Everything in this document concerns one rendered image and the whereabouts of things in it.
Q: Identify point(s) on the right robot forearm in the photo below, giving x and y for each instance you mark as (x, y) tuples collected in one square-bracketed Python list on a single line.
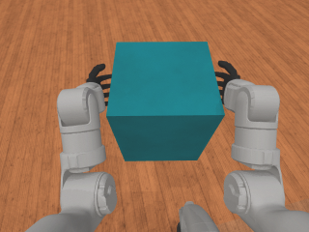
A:
[(256, 109)]

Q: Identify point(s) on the robot right hand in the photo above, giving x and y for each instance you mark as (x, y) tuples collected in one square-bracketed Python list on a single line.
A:
[(227, 77)]

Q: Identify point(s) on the carton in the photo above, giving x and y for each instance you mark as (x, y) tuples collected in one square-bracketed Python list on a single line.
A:
[(164, 102)]

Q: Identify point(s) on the left robot forearm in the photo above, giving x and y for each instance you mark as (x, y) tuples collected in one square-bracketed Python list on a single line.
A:
[(78, 112)]

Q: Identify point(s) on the robot right upper arm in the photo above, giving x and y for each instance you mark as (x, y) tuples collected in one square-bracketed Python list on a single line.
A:
[(257, 197)]

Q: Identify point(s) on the robot left upper arm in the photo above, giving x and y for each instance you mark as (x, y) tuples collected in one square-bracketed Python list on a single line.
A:
[(85, 200)]

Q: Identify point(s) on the right robot thigh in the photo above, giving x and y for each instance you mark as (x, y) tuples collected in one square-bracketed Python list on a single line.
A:
[(193, 218)]

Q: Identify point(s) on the robot left hand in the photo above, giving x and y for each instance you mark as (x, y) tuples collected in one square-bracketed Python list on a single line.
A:
[(93, 78)]

